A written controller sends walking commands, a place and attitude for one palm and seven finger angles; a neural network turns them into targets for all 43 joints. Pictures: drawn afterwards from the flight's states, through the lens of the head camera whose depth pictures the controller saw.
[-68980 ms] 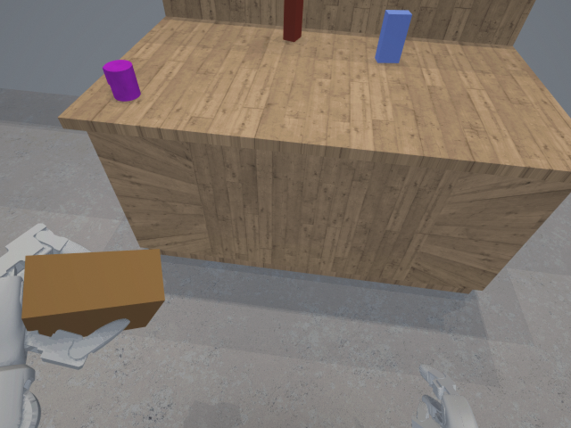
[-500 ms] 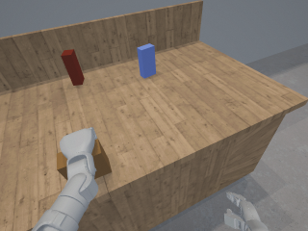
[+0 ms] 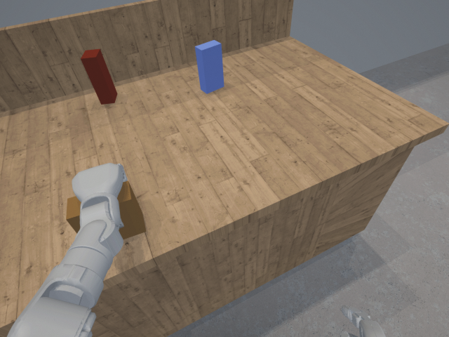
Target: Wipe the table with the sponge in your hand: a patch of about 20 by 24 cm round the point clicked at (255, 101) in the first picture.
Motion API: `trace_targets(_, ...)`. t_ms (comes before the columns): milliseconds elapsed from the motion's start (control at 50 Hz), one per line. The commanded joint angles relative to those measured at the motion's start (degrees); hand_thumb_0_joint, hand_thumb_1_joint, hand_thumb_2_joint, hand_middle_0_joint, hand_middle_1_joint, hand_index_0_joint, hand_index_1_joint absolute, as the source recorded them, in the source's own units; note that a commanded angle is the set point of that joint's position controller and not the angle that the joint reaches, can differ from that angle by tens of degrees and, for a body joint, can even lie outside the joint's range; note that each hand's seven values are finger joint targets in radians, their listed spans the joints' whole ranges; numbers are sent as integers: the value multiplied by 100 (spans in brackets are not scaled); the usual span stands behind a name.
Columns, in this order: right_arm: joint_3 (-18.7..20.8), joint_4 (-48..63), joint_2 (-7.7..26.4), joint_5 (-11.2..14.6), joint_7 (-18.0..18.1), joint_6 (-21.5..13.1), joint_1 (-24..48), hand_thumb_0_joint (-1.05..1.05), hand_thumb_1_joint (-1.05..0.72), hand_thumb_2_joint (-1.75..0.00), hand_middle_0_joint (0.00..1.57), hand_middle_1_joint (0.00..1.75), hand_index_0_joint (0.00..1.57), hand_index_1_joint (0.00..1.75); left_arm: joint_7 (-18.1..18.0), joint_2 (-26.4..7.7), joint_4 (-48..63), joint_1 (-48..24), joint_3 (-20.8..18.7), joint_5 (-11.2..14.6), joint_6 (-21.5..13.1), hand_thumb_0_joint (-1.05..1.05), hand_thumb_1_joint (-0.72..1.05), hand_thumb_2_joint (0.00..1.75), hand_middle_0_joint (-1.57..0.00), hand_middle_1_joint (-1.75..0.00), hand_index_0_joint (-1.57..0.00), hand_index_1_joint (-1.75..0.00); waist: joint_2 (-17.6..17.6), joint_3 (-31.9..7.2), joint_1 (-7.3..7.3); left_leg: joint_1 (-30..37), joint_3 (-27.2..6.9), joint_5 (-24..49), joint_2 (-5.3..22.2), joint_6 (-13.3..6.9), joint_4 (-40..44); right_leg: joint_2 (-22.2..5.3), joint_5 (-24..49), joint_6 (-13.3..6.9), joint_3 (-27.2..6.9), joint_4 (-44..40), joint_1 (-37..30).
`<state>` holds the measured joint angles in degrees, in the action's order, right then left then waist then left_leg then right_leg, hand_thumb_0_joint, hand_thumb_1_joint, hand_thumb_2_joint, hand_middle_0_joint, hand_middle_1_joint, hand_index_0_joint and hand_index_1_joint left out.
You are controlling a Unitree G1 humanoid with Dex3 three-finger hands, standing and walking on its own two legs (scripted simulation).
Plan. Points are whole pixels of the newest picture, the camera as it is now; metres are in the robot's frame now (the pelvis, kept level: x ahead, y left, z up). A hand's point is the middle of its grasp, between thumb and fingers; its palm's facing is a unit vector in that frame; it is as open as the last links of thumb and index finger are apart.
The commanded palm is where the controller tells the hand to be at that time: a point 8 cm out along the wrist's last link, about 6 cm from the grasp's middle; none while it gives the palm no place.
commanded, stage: wipe forward along the middle lane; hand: left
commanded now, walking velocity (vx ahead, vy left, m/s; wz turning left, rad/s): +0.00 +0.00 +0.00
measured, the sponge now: (112, 221) +0.35 +0.27 -0.01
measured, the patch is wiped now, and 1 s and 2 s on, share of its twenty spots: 0.95 0.95 0.95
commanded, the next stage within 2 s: slide back across to the first lane in 1.18 s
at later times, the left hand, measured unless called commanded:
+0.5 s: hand (104, 181) +0.41 +0.29 +0.05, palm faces -0.11 -0.01 -0.99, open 9.6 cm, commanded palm +0.40 +0.30 +0.07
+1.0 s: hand (97, 164) +0.46 +0.33 +0.05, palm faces -0.12 +0.00 -0.99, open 9.6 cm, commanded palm +0.46 +0.32 +0.07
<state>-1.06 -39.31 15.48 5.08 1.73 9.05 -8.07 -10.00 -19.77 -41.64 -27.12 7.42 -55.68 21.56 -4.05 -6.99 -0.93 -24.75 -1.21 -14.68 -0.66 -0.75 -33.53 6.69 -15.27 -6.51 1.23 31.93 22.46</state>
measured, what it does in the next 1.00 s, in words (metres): stands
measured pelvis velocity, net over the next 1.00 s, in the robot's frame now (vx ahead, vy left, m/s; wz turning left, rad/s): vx -0.01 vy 0.03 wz -0.03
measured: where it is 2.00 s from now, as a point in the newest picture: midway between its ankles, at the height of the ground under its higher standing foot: outside the picture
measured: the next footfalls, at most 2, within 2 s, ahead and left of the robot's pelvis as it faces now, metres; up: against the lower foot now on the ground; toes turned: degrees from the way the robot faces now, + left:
none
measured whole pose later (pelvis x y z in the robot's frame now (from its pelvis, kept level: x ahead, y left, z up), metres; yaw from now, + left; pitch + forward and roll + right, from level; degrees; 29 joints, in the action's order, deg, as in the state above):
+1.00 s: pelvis -0.01 +0.03 -0.02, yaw -2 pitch +17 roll -3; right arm -1.2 -40.7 15.7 4.2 0.2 5.2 -16.5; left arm -11.5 -32.4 -71.1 -55.0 1.9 -59.7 15.0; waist -3.6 -9.0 5.7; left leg -44.1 -2.6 -17.5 -1.2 -2.4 -44.5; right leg 7.4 -16.1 -4.1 1.6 38.7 40.0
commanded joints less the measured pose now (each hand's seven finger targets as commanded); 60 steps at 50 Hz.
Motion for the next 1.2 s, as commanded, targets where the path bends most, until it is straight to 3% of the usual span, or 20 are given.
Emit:
trace_targets(0,270,763,736,-20,34,-279,527,0,-90,-90,20,30,20,30,-282,-1497,-280,-1491,-521,-254,-50,0,10,130,-120,-160,-120,-160,929,-836,92,-436,66,8,-264,-238,104,-499,791,389,-984,-707,-667)
trace_targets(80,285,643,779,-8,45,-316,233,0,-90,-90,20,30,20,30,-373,-1706,-804,-2095,-482,-280,-190,0,10,130,-120,-160,-120,-160,1025,-681,279,-854,72,-331,-259,-238,-70,-556,171,455,-1054,-713,-413)
trace_targets(100,296,617,795,-12,35,-322,200,0,-90,-90,20,30,20,30,-389,-1912,-847,-2232,-649,-316,-237,0,10,130,-120,-160,-120,-160,865,-749,248,-886,39,-308,-245,-235,-78,-536,126,414,-1099,-697,-368)
trace_targets(120,305,597,777,-8,23,-325,104,0,-90,-90,20,30,20,30,-407,-1784,-978,-2246,-506,-347,-265,0,10,130,-120,-160,-120,-160,786,-810,273,-906,50,-316,-244,-246,-124,-544,116,426,-982,-618,-330)
trace_targets(160,314,574,798,-5,16,-347,0,0,-90,-90,20,30,20,30,-434,-1914,-1122,-2447,-549,-324,-315,0,10,130,-120,-160,-120,-160,857,-915,328,-1048,51,-342,-228,-246,-234,-580,145,447,-1075,-610,-358)
trace_targets(200,317,574,808,-2,-1,-350,-54,0,-90,-90,20,30,20,30,-439,-2118,-1249,-2502,-703,-297,-339,0,10,130,-120,-160,-120,-160,733,-1082,270,-1194,32,-326,-221,-228,-263,-594,171,435,-1178,-613,-469)
trace_targets(260,317,507,843,16,-6,-372,-237,0,-90,-90,20,30,20,30,-433,-2192,-1517,-2891,-578,-349,-405,0,10,130,-120,-160,-120,-160,789,-957,464,-1396,17,-466,-196,-243,-399,-615,-23,463,-1241,-607,-280)
trace_targets(300,339,490,858,4,-37,-388,-326,0,-90,-90,20,30,20,30,-425,-2307,-1563,-3045,-664,-408,-473,0,10,130,-120,-160,-120,-160,639,-1099,455,-1402,-12,-397,-182,-248,-435,-580,99,428,-1197,-535,-242)
trace_targets(440,338,436,905,-4,-58,-460,-633,0,-90,-90,20,30,20,30,-476,-2633,-1912,-3232,-850,-322,-590,0,10,130,-120,-160,-120,-160,804,-1395,516,-1778,-26,-445,-126,-238,-631,-644,354,502,-1284,-404,-393)
trace_targets(500,340,409,930,-16,-89,-453,-688,0,-90,-90,20,30,20,30,-465,-2777,-2020,-3271,-932,-376,-593,0,10,130,-120,-160,-120,-160,667,-1511,491,-1851,-29,-320,-125,-233,-665,-618,715,477,-1279,-325,-468)
trace_targets(580,313,386,934,-12,-95,-480,-819,0,-90,-90,20,30,20,30,-428,-2718,-2185,-3560,-691,-536,-569,0,10,130,-120,-160,-120,-160,577,-1275,636,-1827,-16,-477,-112,-269,-653,-548,297,473,-1119,-342,-72)
trace_targets(680,306,382,939,-33,-88,-497,-942,0,-90,-90,20,30,20,30,-431,-2841,-2303,-3661,-773,-549,-585,0,10,130,-120,-160,-120,-160,601,-1468,642,-1842,13,-392,-112,-281,-695,-486,492,492,-937,-230,-42)
trace_targets(700,314,364,943,-50,-90,-504,-947,0,-90,-90,20,30,20,30,-423,-2840,-2258,-3800,-805,-541,-602,0,10,130,-120,-160,-120,-160,444,-1532,642,-1731,1,-285,-92,-285,-675,-458,644,457,-851,-169,13)
trace_targets(780,293,372,928,-47,-77,-525,-1026,0,-90,-90,20,30,20,30,-409,-2703,-2395,-4031,-604,-572,-543,0,10,130,-120,-160,-120,-160,494,-1450,749,-1644,13,-411,-82,-301,-637,-416,311,497,-695,-197,304)
trace_targets(840,289,327,944,-69,-62,-527,-1119,0,-90,-90,20,30,20,30,-409,-2829,-2494,-4240,-664,-631,-522,0,10,130,-120,-160,-120,-160,480,-1553,779,-1542,-16,-282,-57,-307,-651,-379,462,486,-591,-108,394)
trace_targets(880,285,329,929,-81,-81,-537,-1150,0,-90,-90,20,30,20,30,-400,-2640,-2502,-4271,-536,-628,-509,0,10,130,-120,-160,-120,-160,350,-1541,790,-1416,-37,-223,-60,-303,-621,-353,467,468,-500,-87,541)
trace_targets(1040,302,238,960,-147,-92,-530,-1376,0,-90,-90,20,30,20,30,-378,-2707,-2750,-4599,-587,-693,-462,0,10,130,-120,-160,-120,-160,299,-1771,822,-1083,-172,217,6,-292,-662,-265,669,425,-266,97,865)
trace_targets(1080,303,227,959,-163,-111,-524,-1415,0,-90,-90,20,30,20,30,-371,-2564,-2824,-4604,-500,-706,-435,0,10,130,-120,-160,-120,-160,305,-1757,840,-1003,-207,291,16,-291,-655,-241,645,413,-228,103,977)
trace_targets(1100,320,215,983,-185,-116,-513,-1423,0,-90,-90,20,30,20,30,-364,-2733,-2767,-4643,-651,-726,-463,0,10,130,-120,-160,-120,-160,243,-1893,796,-909,-234,445,39,-280,-669,-241,773,385,-219,135,942)
trace_targets(1180,328,183,991,-209,-137,-487,-1519,0,-90,-90,20,30,20,30,-391,-2722,-2889,-4701,-605,-831,-422,0,10,130,-120,-160,-120,-160,263,-1792,858,-835,-290,559,67,-269,-716,-201,707,375,-157,170,1182)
